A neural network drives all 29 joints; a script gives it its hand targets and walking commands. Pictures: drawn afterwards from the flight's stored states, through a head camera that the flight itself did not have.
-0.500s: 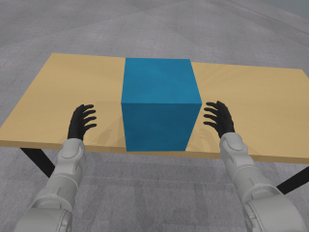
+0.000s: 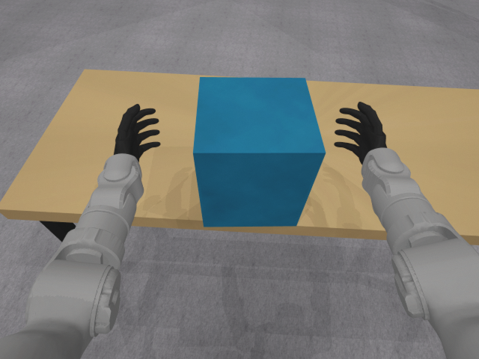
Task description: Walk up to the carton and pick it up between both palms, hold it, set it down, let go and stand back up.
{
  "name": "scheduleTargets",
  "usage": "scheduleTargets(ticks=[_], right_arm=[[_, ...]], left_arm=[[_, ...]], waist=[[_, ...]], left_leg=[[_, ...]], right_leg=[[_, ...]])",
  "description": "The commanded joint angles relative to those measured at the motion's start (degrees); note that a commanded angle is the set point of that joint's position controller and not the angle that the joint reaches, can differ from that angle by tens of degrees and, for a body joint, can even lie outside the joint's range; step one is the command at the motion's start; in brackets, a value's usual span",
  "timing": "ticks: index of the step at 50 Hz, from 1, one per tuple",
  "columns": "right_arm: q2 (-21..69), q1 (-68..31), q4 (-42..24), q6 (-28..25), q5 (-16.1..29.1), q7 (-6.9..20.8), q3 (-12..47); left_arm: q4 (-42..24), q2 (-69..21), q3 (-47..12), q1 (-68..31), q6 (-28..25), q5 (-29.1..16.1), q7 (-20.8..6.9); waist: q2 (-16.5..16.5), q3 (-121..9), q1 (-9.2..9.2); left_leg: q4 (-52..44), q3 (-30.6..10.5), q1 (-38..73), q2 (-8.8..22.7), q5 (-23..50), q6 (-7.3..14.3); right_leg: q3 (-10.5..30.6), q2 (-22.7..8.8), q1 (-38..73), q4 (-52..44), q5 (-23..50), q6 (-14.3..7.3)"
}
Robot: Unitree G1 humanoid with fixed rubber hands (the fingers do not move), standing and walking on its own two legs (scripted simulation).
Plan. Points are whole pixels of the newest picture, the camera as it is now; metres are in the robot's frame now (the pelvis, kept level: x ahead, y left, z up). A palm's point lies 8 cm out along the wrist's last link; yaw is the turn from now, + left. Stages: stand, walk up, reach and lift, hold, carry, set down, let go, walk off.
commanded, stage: reach and lift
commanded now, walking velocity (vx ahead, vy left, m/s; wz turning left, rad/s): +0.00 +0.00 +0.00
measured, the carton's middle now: (251, 156) +0.51 +0.02 +0.00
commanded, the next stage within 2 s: none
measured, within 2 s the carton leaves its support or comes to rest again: neither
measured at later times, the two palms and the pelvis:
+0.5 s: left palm (125, 105) +0.47 +0.23 +0.15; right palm (378, 98) +0.50 -0.18 +0.17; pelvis +0.00 -0.01 +0.00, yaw +1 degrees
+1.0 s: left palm (134, 137) +0.46 +0.23 +0.09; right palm (354, 134) +0.50 -0.16 +0.10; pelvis -0.01 +0.01 -0.01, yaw +1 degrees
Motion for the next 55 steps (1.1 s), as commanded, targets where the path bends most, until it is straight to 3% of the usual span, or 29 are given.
scheduleTargets(ticks=[1,4,5,6,8,10,13,15,16,17,18,19,23,27,29,31,34,35,36,37,38,39,42,44,45,47,50,53,55], right_arm=[[-11.2,-30.0,-11.8,-0.3,-1.2,-0.4,-2.1],[-12.0,-29.2,-7.1,2.1,-0.1,0.5,-2.3],[-12.2,-27.6,-7.0,2.6,-0.3,0.5,-2.6],[-12.3,-29.7,-8.1,2.7,-0.2,0.5,-2.9],[-12.4,-33.5,-8.6,3.0,-0.4,0.5,-3.0],[-12.5,-34.2,-6.1,4.1,-0.2,0.8,-1.2],[-11.9,-32.0,-2.9,4.4,0.2,0.1,-1.2],[-13.3,-41.2,-1.6,6.0,0.3,0.2,-1.5],[-12.1,-39.6,-1.9,6.3,0.7,0.2,-1.2],[-12.0,-39.8,-1.5,6.9,0.7,0.2,-0.4],[-12.9,-42.9,-3.5,6.6,-0.1,0.2,-1.8],[-13.3,-43.8,-4.2,6.2,-0.2,0.1,-2.3],[-12.5,-45.5,-2.1,6.8,0.9,-0.3,0.4],[-10.4,-47.0,3.1,7.8,3.1,-0.7,3.7],[-10.4,-48.5,3.2,6.6,3.0,-0.6,3.1],[-11.4,-48.5,2.2,5.1,1.0,-0.1,1.2],[-11.1,-42.2,7.2,4.8,1.0,0.6,1.8],[-11.8,-39.6,9.3,4.5,1.7,1.0,1.0],[-11.2,-39.8,8.1,4.2,1.9,1.3,1.3],[-11.9,-39.2,9.6,4.1,1.4,1.7,0.2],[-11.9,-37.9,8.0,3.3,0.9,1.7,-1.5],[-12.0,-38.7,6.9,2.5,0.1,1.9,-1.9],[-11.8,-38.4,0.8,0.2,-2.0,2.5,-4.1],[-13.9,-44.1,-4.3,-1.1,-3.8,2.8,-6.3],[-12.7,-41.8,-3.2,-1.0,-4.6,2.8,-6.2],[-13.5,-43.7,-1.9,-1.2,-4.9,3.1,-6.8],[-12.7,-43.5,-0.7,-1.2,-4.6,2.8,-6.6],[-11.3,-42.0,3.3,-1.6,-5.0,2.4,-5.3],[-11.3,-41.3,0.9,-3.1,-5.1,1.8,-5.0]], left_arm=[[-11.2,9.9,1.0,-29.7,-0.4,-1.5,-0.3],[-10.0,9.1,-0.4,-28.7,2.6,-2.0,0.3],[-10.0,8.4,-0.9,-27.3,3.4,-2.2,0.0],[-11.0,9.3,-0.7,-29.8,3.6,-2.0,0.1],[-11.0,10.1,-2.0,-33.0,3.8,-3.5,0.4],[-6.5,10.3,-2.2,-32.7,4.8,-4.2,0.4],[-4.8,10.0,-3.2,-31.9,5.4,-3.6,-0.1],[-2.6,13.1,-4.7,-41.6,6.3,-5.8,0.1],[-2.2,13.6,-3.6,-39.3,6.2,-5.3,0.4],[-1.5,13.6,-4.2,-40.4,6.6,-5.8,0.6],[-2.8,13.6,-3.9,-43.0,5.9,-7.0,1.0],[-3.3,13.8,-4.8,-44.1,5.5,-7.6,1.2],[0.8,15.4,-4.9,-45.7,5.7,-7.5,0.8],[9.3,17.0,-3.6,-47.1,5.0,-7.3,-0.3],[9.7,16.7,-4.5,-49.0,2.8,-8.7,-0.3],[9.9,16.3,-5.4,-50.0,0.9,-8.7,-0.5],[12.6,13.2,-6.1,-44.8,0.6,-6.7,-1.3],[11.6,12.2,-6.2,-43.6,0.7,-5.7,-1.4],[11.3,11.4,-5.7,-43.4,0.7,-5.2,-1.8],[12.6,10.7,-6.1,-42.6,0.5,-5.4,-2.2],[9.1,10.1,-6.4,-41.8,-0.1,-4.6,-2.2],[8.6,9.6,-6.1,-42.6,-0.7,-5.4,-2.3],[2.4,9.9,-5.6,-42.6,-3.3,-3.7,-1.2],[0.4,9.7,-6.1,-45.9,-4.2,-5.7,-0.3],[1.9,9.3,-6.4,-44.1,-4.2,-5.8,-0.1],[2.2,9.7,-6.5,-45.7,-4.2,-6.2,0.5],[4.3,11.4,-5.3,-44.8,-4.9,-6.1,0.9],[11.8,11.6,-3.7,-42.7,-6.3,-5.3,0.2],[10.3,12.4,-2.4,-42.8,-8.2,-5.2,0.0]], waist=[[-1.0,-43.4,0.29],[-0.6,-38.4,0.3],[0.9,-38.7,-0.77],[0.5,-40.1,0.08],[0.8,-42.0,-0.42],[-1.4,-38.6,-0.22],[1.3,-39.3,-0.88],[2.0,-39.1,-0.98],[1.5,-38.3,0.28],[0.7,-37.7,-0.24],[-0.6,-41.0,0.19],[-1.0,-42.8,-1.35],[-0.6,-47.9,-0.26],[-3.8,-40.9,0.52],[-3.7,-40.4,-0.51],[-2.7,-45.1,-0.87],[0.8,-43.3,-1.92],[3.8,-43.6,-1.98],[3.3,-42.2,-1.26],[3.9,-40.1,-1.66],[5.2,-40.1,-2.19],[4.1,-40.6,-2.54],[4.6,-45.9,-1.98],[4.7,-52.0,-1.52],[3.3,-51.7,-1.97],[5.5,-54.1,-0.66],[2.0,-53.7,-0.07],[-1.8,-50.7,0.1],[-5.2,-55.6,-0.03]], left_leg=[[3.3,-2.3,32.5,-1.0,21.8,-0.9],[3.3,-3.3,36.1,0.0,22.1,-2.3],[3.8,-3.2,36.5,0.0,24.2,-2.5],[4.1,-3.2,36.7,0.2,24.9,-2.4],[4.0,-3.6,36.8,0.2,24.2,-2.2],[4.0,-3.5,35.4,0.3,22.5,-1.4],[4.3,-3.6,33.5,0.2,25.0,-1.9],[3.1,-3.4,30.9,-0.1,19.2,-1.7],[2.7,-2.8,30.0,0.2,17.3,-1.2],[2.5,-3.2,28.4,-0.1,16.4,-0.7],[2.4,-3.1,27.2,0.0,15.7,-0.2],[3.2,-3.4,25.8,-0.1,18.7,-0.2],[3.9,-3.2,24.6,-0.2,22.8,0.6],[0.7,-2.5,10.1,-0.3,13.7,2.6],[-0.3,-3.3,6.0,-0.2,11.6,3.0],[-0.1,-3.6,10.7,0.0,14.6,2.2],[2.8,-4.5,21.1,0.4,23.3,0.2],[2.9,-4.7,25.5,0.6,26.2,-0.7],[3.8,-4.9,28.5,0.7,28.0,-1.4],[3.7,-5.3,29.8,1.0,26.0,-1.7],[4.0,-5.4,31.3,1.1,27.4,-2.8],[4.8,-5.6,31.8,1.1,27.8,-2.9],[5.2,-5.3,36.0,1.2,29.2,-3.9],[5.5,-4.7,37.0,1.2,27.3,-4.4],[5.6,-5.2,37.1,1.5,27.4,-4.2],[5.7,-4.2,34.0,1.0,24.6,-4.3],[4.8,-3.9,28.0,1.2,19.3,-2.7],[4.4,-3.4,19.9,1.0,18.1,-0.7],[3.9,-2.9,14.2,0.1,21.7,0.5]], right_leg=[[-0.9,-1.4,4.8,-1.7,23.3,6.2],[-2.0,-1.2,-0.7,-3.4,19.1,5.4],[-1.2,-1.3,-0.5,-3.9,20.6,5.2],[-1.9,-1.5,-0.4,-4.1,20.6,5.2],[-1.5,-1.5,-0.4,-3.9,20.6,5.1],[-1.4,-2.1,-0.3,-3.8,19.7,5.8],[-0.8,-2.0,1.3,-3.9,22.7,5.8],[-1.7,-2.0,0.9,-3.4,18.1,5.7],[-1.2,-2.5,0.4,-3.6,16.9,6.1],[-1.4,-2.5,1.5,-3.0,16.3,6.1],[-1.2,-2.5,1.8,-2.2,16.7,6.8],[-0.9,-2.6,2.9,-1.2,21.5,6.7],[-0.4,-3.2,8.8,0.4,29.6,7.5],[1.6,-5.1,18.0,2.6,30.2,8.7],[1.7,-5.4,18.1,3.2,28.6,8.8],[0.9,-5.1,14.7,2.7,29.3,8.3],[0.6,-4.5,8.0,1.0,30.1,7.1],[-0.2,-4.4,6.1,0.4,29.6,6.1],[-1.0,-3.4,2.9,-0.6,27.6,6.1],[-0.8,-3.6,-0.1,-2.0,22.1,5.5],[-1.4,-2.8,-2.3,-2.7,21.3,5.1],[-1.6,-2.7,-3.1,-3.1,20.9,4.7],[-2.6,-1.3,-7.5,-4.0,18.8,3.8],[-3.6,-1.1,-11.8,-4.1,16.1,3.8],[-3.3,-1.3,-12.2,-4.6,15.5,3.7],[-3.5,-1.5,-12.4,-4.1,13.7,3.2],[-2.6,-2.4,-9.9,-2.3,12.8,4.3],[-1.5,-3.2,-3.7,-0.4,16.8,5.5],[-0.7,-3.4,3.9,1.7,26.7,7.1]])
